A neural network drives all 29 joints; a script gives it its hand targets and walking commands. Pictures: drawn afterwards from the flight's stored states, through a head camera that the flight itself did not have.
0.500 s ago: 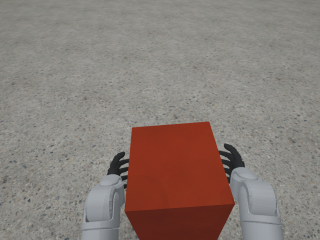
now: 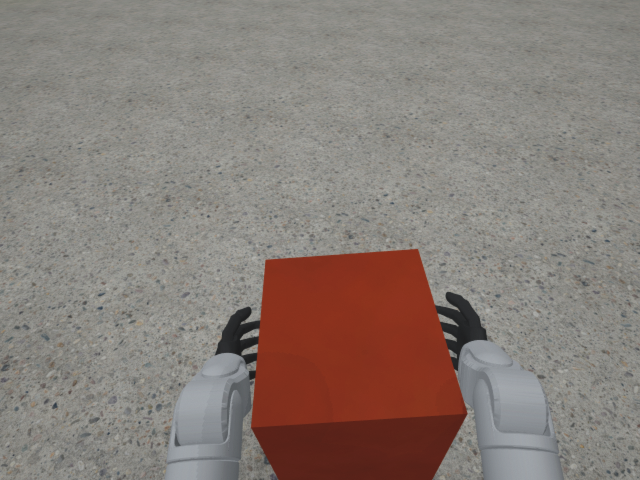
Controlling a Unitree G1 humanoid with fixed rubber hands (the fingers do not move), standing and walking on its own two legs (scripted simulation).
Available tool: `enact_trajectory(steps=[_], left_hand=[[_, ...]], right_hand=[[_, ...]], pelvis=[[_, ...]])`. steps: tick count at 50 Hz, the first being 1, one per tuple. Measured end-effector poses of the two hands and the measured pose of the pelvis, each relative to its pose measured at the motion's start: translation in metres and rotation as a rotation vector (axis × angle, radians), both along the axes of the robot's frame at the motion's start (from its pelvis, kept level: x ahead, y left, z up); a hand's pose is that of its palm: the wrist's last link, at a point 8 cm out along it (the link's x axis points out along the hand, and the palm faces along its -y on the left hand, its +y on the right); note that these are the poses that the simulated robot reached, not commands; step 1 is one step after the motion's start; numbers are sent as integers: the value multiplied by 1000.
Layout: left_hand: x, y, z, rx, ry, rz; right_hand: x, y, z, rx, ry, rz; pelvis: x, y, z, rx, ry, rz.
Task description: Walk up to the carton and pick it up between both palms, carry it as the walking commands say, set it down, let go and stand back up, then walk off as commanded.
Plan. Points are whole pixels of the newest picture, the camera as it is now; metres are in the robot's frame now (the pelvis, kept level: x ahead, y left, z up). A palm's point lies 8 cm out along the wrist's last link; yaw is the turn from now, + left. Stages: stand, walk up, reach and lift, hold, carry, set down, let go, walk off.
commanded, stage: carry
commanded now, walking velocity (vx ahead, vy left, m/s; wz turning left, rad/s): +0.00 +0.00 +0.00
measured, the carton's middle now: (349, 374) +0.28 +0.00 -0.01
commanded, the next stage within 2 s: hold in 0.12 s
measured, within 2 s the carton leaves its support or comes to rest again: neither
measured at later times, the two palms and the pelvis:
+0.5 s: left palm (264, 396) +0.23 +0.10 +0.03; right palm (517, 378) +0.24 -0.19 +0.06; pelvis -0.02 -0.03 +0.01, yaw +10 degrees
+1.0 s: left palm (256, 384) +0.25 +0.11 +0.04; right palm (499, 353) +0.27 -0.18 +0.06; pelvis -0.05 -0.08 +0.00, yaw +15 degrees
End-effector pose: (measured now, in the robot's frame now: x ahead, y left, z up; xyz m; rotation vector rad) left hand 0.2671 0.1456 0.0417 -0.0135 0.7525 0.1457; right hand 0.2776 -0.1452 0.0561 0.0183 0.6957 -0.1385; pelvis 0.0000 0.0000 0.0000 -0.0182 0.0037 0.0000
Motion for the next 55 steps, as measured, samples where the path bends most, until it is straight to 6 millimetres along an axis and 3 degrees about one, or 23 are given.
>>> enact_trajectory(steps=[9,14,19,25,34,45,51,55], left_hand=[[-1,-3,-9,13,1,-14],[-25,-10,-25,30,34,-28],[-39,-25,-25,17,5,-45],[-33,-43,-10,17,-78,-54],[-27,-51,7,64,-54,-51],[-29,-36,2,74,-9,-19],[-20,-34,-4,57,-15,-48],[-15,-33,-16,42,8,-59]], right_hand=[[-2,-3,-10,-14,1,12],[-29,-11,-29,-27,34,23],[-43,-25,-19,-31,4,-1],[-35,-42,4,-32,-78,-1],[-23,-51,4,27,-53,16],[-10,-34,0,-9,-8,81],[-3,-31,6,-49,-12,73],[0,-31,-3,-39,13,50]], pelvis=[[-2,-2,3,-8,-34,9],[-2,-6,11,-20,-81,107],[-6,-16,12,-2,-92,182],[-22,-32,6,26,-139,180],[-44,-57,2,39,-186,185],[-50,-77,1,29,-183,240],[-44,-74,2,17,-164,259],[-40,-66,2,15,-152,241]])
